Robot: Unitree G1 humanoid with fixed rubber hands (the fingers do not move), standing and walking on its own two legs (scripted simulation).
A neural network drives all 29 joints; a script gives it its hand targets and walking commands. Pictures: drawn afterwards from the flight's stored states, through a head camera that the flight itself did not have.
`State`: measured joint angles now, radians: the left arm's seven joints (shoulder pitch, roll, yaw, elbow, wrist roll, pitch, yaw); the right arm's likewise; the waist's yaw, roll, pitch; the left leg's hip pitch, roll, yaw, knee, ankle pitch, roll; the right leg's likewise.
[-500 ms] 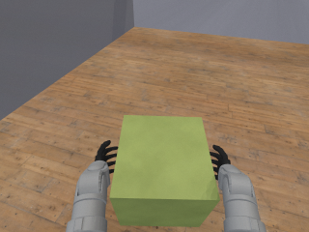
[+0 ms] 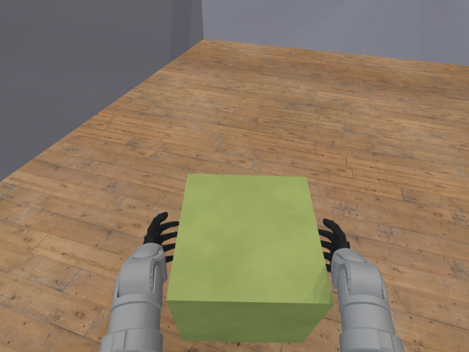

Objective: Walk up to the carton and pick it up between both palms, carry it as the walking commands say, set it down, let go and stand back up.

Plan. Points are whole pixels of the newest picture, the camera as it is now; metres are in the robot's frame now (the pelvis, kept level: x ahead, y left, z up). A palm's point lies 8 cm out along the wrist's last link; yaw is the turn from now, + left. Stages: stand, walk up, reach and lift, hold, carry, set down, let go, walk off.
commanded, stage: hold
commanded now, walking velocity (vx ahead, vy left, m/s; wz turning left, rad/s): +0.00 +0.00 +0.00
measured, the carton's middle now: (244, 258) +0.32 -0.01 -0.03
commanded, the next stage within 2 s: carry in 0.22 s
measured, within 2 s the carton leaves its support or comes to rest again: neither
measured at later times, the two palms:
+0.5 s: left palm (155, 255) +0.27 +0.15 +0.06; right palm (346, 262) +0.26 -0.18 +0.05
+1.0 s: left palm (166, 202) +0.37 +0.15 +0.09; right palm (337, 208) +0.37 -0.19 +0.07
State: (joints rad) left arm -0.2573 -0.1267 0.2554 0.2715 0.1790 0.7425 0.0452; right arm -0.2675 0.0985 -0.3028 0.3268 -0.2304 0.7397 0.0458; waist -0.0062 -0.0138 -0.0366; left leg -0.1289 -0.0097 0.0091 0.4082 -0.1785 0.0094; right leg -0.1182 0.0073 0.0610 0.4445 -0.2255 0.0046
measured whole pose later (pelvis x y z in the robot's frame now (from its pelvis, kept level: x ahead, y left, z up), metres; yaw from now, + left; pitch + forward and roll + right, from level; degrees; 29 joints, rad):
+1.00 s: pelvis +0.10 -0.02 -0.01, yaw +1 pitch +5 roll -1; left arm -0.19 -0.13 0.17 -0.28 0.17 1.23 0.04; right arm -0.18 0.10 -0.20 -0.25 -0.15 1.24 0.01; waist 0.00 0.02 -0.17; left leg -0.22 0.05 0.01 0.61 -0.42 -0.01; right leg -0.37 -0.01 -0.12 0.47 -0.15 -0.03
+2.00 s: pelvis +0.63 +0.00 +0.00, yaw +2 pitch +3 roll -1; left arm -0.14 -0.13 0.16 -0.35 0.16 1.19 0.02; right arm -0.14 0.13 -0.20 -0.35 -0.15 1.22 -0.01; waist -0.01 0.00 -0.08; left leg -0.27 0.06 0.10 0.47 -0.23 0.00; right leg -0.26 0.00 -0.15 0.47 -0.25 -0.01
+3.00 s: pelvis +0.68 -0.18 -0.01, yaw +1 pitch +1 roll +2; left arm -0.15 -0.13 0.16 -0.36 0.16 1.18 0.02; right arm -0.13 0.13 -0.19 -0.36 -0.14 1.20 -0.01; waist -0.01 -0.01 -0.03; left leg -0.41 0.06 0.11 1.02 -0.54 -0.10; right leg -0.40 0.00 -0.16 0.58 -0.22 -0.12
